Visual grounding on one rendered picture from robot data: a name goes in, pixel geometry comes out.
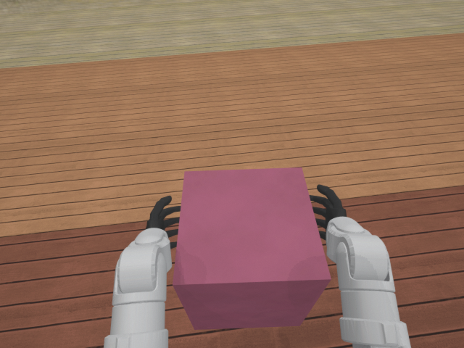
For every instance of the left robot forearm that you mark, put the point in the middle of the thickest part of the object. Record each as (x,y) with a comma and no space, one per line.
(139,293)

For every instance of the carton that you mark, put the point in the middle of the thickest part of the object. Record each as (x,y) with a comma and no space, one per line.
(249,253)

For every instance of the right robot forearm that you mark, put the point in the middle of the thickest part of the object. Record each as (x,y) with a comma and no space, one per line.
(369,305)

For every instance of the left robot hand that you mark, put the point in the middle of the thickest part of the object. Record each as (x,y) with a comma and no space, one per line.
(158,214)

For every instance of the right robot hand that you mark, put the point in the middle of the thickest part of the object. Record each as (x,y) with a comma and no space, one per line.
(332,204)

